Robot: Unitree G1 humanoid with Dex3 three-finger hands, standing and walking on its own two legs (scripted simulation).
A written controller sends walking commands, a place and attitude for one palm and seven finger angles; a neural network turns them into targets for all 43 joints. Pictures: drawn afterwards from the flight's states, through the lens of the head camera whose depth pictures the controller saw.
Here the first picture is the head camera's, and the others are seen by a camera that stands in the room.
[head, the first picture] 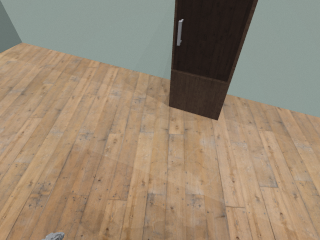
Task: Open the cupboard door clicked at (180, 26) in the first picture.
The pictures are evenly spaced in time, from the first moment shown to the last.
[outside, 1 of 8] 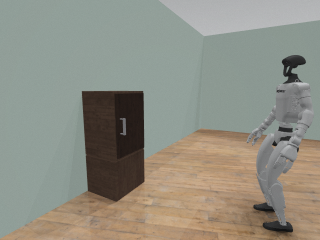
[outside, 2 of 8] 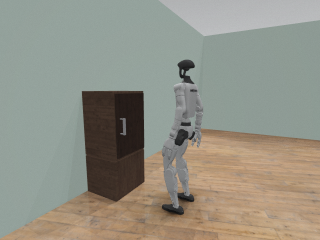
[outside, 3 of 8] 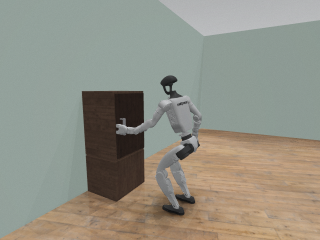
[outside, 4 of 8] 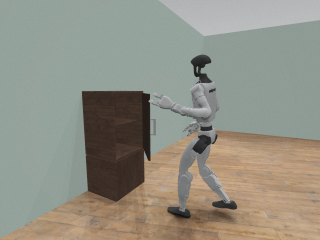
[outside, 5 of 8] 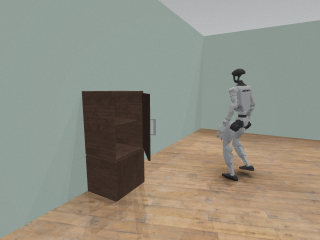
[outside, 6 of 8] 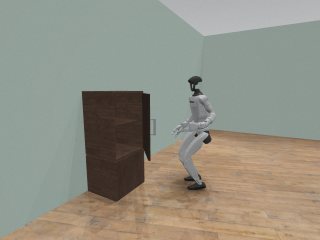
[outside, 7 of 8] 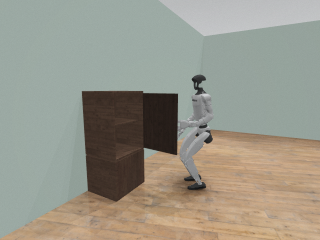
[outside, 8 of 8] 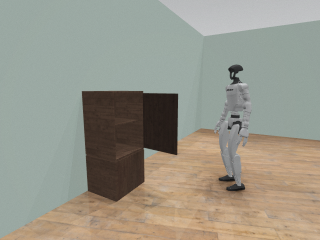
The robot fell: no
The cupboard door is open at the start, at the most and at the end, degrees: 0 84 84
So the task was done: yes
